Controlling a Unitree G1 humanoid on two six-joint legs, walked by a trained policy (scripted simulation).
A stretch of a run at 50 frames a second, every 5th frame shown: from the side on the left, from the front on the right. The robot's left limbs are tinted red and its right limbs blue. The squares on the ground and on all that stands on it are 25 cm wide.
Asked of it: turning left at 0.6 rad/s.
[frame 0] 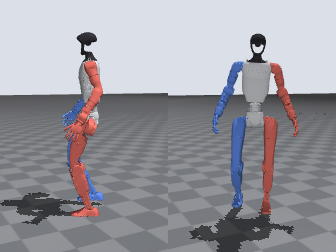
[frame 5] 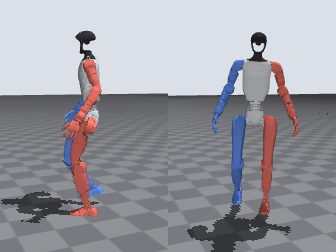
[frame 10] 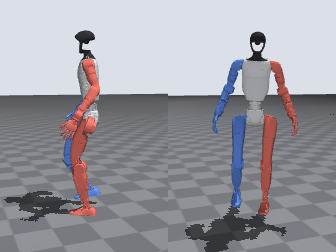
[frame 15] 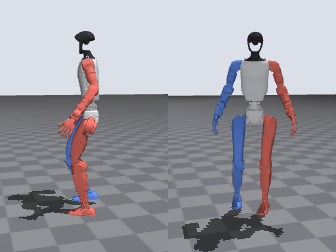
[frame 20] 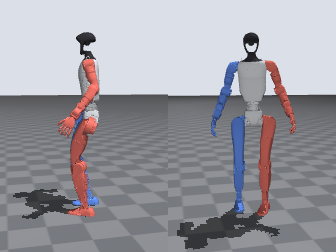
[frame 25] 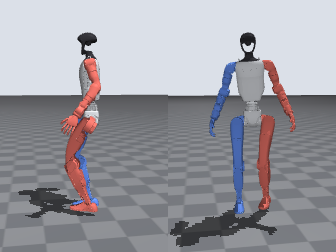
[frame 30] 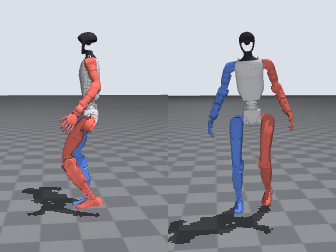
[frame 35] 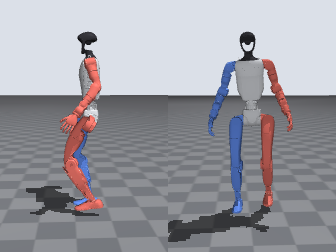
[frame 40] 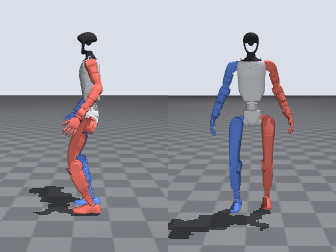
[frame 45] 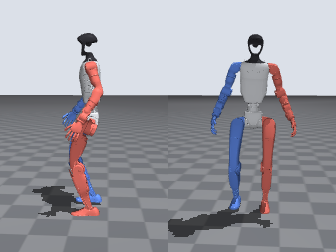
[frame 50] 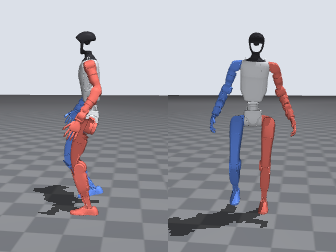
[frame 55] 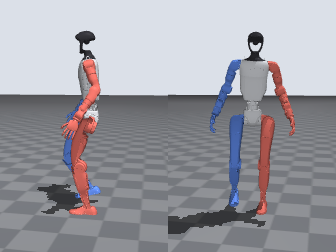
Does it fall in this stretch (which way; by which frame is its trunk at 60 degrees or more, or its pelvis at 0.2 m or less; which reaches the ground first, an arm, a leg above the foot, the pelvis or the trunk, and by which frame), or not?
no
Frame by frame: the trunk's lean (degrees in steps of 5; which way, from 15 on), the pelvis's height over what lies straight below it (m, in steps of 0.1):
0: 5, 0.8
5: 5, 0.8
10: 5, 0.8
15: 5, 0.8
20: 5, 0.8
25: 5, 0.8
30: 5, 0.8
35: 5, 0.8
40: 5, 0.8
45: 5, 0.8
50: 5, 0.8
55: 5, 0.8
